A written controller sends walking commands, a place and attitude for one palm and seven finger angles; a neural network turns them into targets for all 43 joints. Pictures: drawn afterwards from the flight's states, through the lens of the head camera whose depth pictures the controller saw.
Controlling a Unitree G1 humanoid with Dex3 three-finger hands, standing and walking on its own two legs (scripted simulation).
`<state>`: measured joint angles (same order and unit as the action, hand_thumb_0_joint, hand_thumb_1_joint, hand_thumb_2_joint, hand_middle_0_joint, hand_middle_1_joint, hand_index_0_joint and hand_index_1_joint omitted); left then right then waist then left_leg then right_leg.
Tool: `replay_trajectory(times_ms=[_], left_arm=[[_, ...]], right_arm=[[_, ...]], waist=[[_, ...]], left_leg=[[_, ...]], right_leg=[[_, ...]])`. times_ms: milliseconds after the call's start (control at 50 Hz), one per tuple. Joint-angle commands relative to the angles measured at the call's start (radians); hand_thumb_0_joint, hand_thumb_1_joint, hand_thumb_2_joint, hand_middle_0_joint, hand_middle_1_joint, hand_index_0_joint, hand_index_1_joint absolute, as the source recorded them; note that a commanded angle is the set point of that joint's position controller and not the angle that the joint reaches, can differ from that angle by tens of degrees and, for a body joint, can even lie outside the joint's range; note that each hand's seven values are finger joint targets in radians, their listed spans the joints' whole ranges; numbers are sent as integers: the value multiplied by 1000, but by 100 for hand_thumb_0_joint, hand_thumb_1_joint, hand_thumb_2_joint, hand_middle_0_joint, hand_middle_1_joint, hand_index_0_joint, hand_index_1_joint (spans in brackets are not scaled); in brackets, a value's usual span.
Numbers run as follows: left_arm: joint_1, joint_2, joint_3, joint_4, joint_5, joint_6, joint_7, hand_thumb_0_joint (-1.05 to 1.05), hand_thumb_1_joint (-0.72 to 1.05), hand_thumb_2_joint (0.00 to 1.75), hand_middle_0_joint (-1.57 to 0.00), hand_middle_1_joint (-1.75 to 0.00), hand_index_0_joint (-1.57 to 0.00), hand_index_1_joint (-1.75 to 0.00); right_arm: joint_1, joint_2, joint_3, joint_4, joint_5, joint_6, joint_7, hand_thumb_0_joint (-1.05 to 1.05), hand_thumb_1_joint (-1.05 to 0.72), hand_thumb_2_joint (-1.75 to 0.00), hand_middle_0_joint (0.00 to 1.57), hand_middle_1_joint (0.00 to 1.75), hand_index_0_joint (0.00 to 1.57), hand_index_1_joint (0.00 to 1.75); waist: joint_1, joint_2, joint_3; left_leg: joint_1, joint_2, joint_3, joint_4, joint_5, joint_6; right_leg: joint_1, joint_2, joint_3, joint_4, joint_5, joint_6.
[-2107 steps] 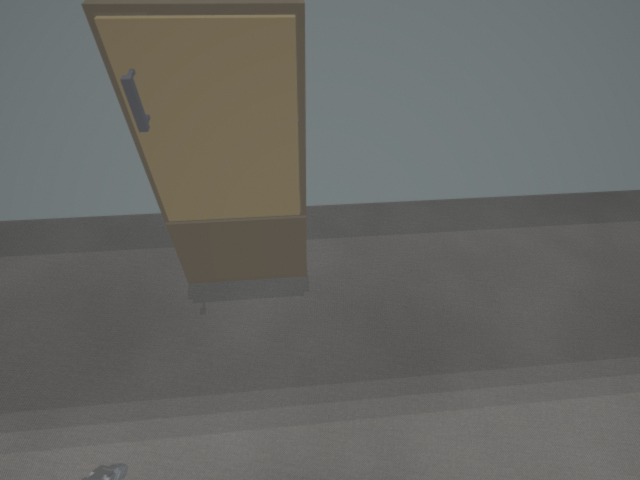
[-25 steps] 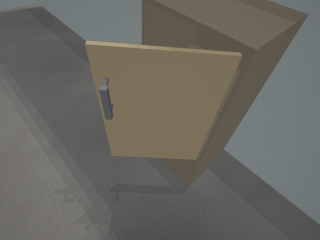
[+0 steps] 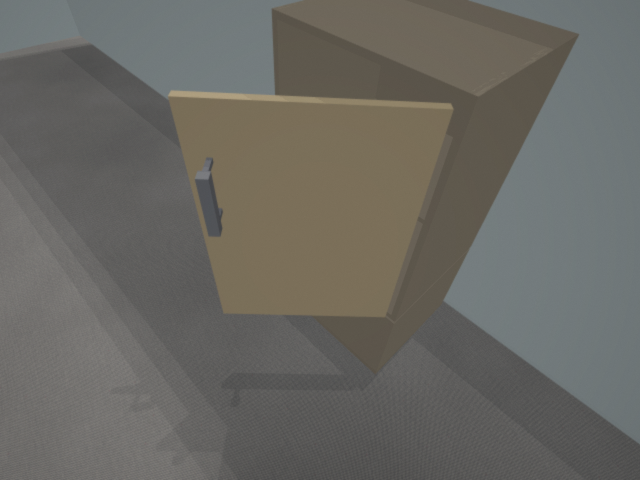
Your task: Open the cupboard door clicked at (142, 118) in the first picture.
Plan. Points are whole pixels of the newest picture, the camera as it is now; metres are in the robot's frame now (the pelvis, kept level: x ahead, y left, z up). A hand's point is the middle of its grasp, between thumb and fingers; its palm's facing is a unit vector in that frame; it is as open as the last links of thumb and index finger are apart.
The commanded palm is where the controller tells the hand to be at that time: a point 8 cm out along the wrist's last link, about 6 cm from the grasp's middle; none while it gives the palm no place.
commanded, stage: come to a stop and stand still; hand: left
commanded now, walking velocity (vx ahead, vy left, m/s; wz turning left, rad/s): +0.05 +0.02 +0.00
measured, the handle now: (211, 197) +0.54 +0.22 +0.02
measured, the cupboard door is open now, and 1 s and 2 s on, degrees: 45 45 45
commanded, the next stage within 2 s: look again from close up in 0.04 s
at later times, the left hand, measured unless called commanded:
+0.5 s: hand out of the picture -0.02 +0.22 -0.18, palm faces +0.02 -0.98 -0.18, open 7.4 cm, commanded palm none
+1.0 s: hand (142, 397) +0.20 +0.22 +0.02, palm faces +0.12 -0.99 -0.05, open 7.9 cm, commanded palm +0.10 +0.28 -0.05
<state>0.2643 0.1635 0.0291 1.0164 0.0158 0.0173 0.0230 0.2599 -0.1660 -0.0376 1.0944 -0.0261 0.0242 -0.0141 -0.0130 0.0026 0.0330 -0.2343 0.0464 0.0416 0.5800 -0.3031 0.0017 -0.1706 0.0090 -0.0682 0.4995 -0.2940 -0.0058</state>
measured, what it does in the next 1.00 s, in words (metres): stands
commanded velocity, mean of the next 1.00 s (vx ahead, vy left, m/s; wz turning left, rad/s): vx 0.00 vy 0.00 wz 0.00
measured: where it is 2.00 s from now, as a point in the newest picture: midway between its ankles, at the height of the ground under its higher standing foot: outside the picture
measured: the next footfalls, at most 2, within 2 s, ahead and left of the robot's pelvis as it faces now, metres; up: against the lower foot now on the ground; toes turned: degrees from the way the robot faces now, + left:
none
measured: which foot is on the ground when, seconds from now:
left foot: down 0.00-1.00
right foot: down 0.00-1.00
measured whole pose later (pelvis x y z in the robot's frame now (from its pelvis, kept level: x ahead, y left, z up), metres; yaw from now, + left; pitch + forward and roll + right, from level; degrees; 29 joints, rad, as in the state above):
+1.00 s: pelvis -0.04 +0.02 -0.04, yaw +2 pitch +6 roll +1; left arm 0.27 0.22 0.17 0.20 -0.25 -0.47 -0.15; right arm 0.23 -0.26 -0.02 0.68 0.02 -0.26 -0.02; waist -0.05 -0.01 -0.13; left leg -0.61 -0.04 0.07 0.86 -0.37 0.05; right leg -0.62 0.00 -0.04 0.89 -0.39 -0.04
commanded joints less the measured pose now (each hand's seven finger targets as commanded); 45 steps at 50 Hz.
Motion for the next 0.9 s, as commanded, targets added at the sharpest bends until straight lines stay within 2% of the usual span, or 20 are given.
replay_trajectory(times_ms=[0, 40, 100, 120, 140, 160, 200, 240, 300, 380, 520, 660, 680, 700, 720, 740, 760, 800, 860, 880], left_arm=[[32, 97, 21, -30, 3, -21, 2, 0, 90, 90, -20, -30, -20, -30], [58, 77, 14, -15, 7, -20, 2, 0, 90, 90, -20, -30, -20, -30], [118, 47, -2, 36, 6, -26, 5, 0, 90, 90, -20, -30, -20, -30], [206, 98, -16, 96, 5, -58, 53, 0, 90, 90, -20, -30, -20, -30], [183, 140, -13, 74, 12, -79, 44, 0, 90, 90, -20, -30, -20, -30], [140, 136, -9, 49, 5, -78, 33, 0, 90, 90, -20, -30, -20, -30], [123, 90, -27, 47, -1, -71, 34, 0, 90, 90, -20, -30, -20, -30], [122, 75, -30, 40, 5, -55, 34, 0, 90, 90, -20, -30, -20, -30], [129, 57, -34, 46, 5, -37, 30, 0, 90, 90, -20, -30, -20, -30], [144, 51, -33, 43, 9, -29, 25, 0, 90, 90, -20, -30, -20, -30], [152, 50, -32, 35, 8, -26, 21, 0, 90, 90, -20, -30, -20, -30], [150, 60, -33, 40, 6, -34, 20, 0, 90, 90, -20, -30, -20, -30], [127, 96, -43, 63, 22, -38, 52, 0, 90, 90, -20, -30, -20, -30], [-588, 313, 110, -1563, -180, -261, 64, 0, 88, 89, -20, -32, -20, -32], [-166, 250, 67, -1310, -108, -202, 103, 0, 85, 88, -20, -33, -20, -33], [-115, 199, 36, -1189, -111, -153, 150, 0, 83, 87, -21, -34, -21, -34], [193, -36, -82, -972, -135, -62, 148, 0, 81, 86, -21, -36, -21, -36], [81, 18, -46, -1167, -188, -149, 107, 0, 76, 84, -21, -39, -21, -39], [126, 83, 105, -869, -191, -311, 23, 0, 69, 81, -22, -43, -22, -43], [214, 56, 137, -776, -211, -380, -40, 0, 67, 80, -22, -45, -22, -45]], right_arm=[[79, -76, 3, -11, 1, -32, -2, 0, -90, -90, 20, 30, 20, 30], [60, -92, 5, -11, 7, -37, -4, 0, -90, -90, 20, 30, 20, 30], [50, -88, 9, -9, 13, -46, -12, 0, -90, -90, 20, 30, 20, 30], [-73, -96, 28, -91, 21, -64, -13, 0, -90, -90, 20, 30, 20, 30], [0, -51, 44, -107, 21, -61, -13, 0, -90, -90, 20, 30, 20, 30], [107, -31, 32, -76, 17, -65, -14, 0, -90, -90, 20, 30, 20, 30], [139, -74, 27, -59, 17, -67, -16, 0, -90, -90, 20, 30, 20, 30], [107, -84, 26, -65, 17, -69, -16, 0, -90, -90, 20, 30, 20, 30], [81, -85, 28, -78, 17, -59, -15, 0, -90, -90, 20, 30, 20, 30], [79, -96, 22, -85, 15, -56, -11, 0, -90, -90, 20, 30, 20, 30], [83, -109, 19, -79, 15, -59, -13, 0, -90, -90, 20, 30, 20, 30], [76, -101, 20, -62, 17, -63, -10, 0, -90, -90, 20, 30, 20, 30], [34, -153, 31, -119, 25, -56, -2, 0, -90, -90, 20, 30, 20, 30], [52, -268, 4, -489, 77, -210, -43, 0, -90, -90, 20, 30, 20, 30], [-44, -196, 53, -411, 80, -314, -65, 0, -90, -90, 20, 30, 20, 30], [-23, -197, 38, -345, 76, -343, -63, 0, -90, -90, 20, 30, 20, 30], [0, -147, 26, -331, 93, -339, -49, 0, -90, -90, 20, 30, 20, 30], [-47, -205, 13, -434, 91, -360, -50, 0, -90, -90, 20, 30, 20, 30], [-49, -222, -4, -481, 54, -350, -34, 0, -90, -90, 20, 30, 20, 30], [-75, -221, -15, -507, 48, -345, -25, 0, -90, -90, 20, 30, 20, 30]], waist=[[11, 70, 94], [29, 144, 111], [44, 83, 72], [83, 82, 112], [11, 4, 25], [-19, -12, -52], [-13, -60, -159], [4, 46, -88], [12, 22, 70], [17, 36, 111], [20, 26, 69], [19, -12, 46], [17, -49, 110], [-106, 205, -397], [-10, 298, -328], [-16, 289, -245], [-27, 163, -99], [-24, 137, -29], [-31, -175, 23], [6, -237, -17]], left_leg=[[11, 53, -79, -206, 4, 23], [-69, 96, -154, -312, -97, 48], [-55, 94, -145, -313, -1, 52], [-77, 41, -38, -11, 220, 7], [-31, 15, -45, -14, 234, -3], [15, 6, -37, -68, 135, 10], [59, 56, -83, -79, 295, 23], [32, 74, -105, -106, 365, 35], [-84, 69, -140, -196, 153, 46], [-132, 68, -177, -299, -58, 52], [-64, 77, -187, -350, -62, 45], [-25, 58, -142, -314, 41, 46], [-92, 73, -96, -197, 201, 8], [281, 8, -164, -239, 187, -64], [269, 81, -223, -318, 134, -98], [152, 58, -227, -353, -26, -124], [46, 42, -212, -357, -130, -96], [-49, 7, -170, -221, -173, -41], [-281, -50, -108, 21, -138, -4], [-352, -53, -91, 96, -127, -3]], right_leg=[[-117, -107, 138, -156, -129, -45], [-31, -73, 69, -91, -26, -20], [32, -87, 62, -93, 95, -11], [-40, -165, 153, -139, 453, -21], [24, -217, 181, -80, 860, -47], [49, -218, 140, -12, 782, -57], [78, -153, 94, 1, 453, -42], [26, -117, 75, -13, 203, -31], [-31, -98, 63, -47, 39, -21], [-35, -92, 49, -37, 29, -17], [-39, -100, 51, -49, 62, -11], [-23, -121, 70, -93, 111, -9], [-72, -118, 58, -68, 92, 2], [-114, -7, -24, 39, 149, -6], [-223, -20, 11, 175, -73, -25], [-271, -20, 9, 222, -97, -21], [-303, -20, -4, 215, -80, -17], [-276, -23, -11, 112, -61, -17], [-414, -16, -18, 77, -202, -18], [-467, -9, -20, 145, -231, -22]])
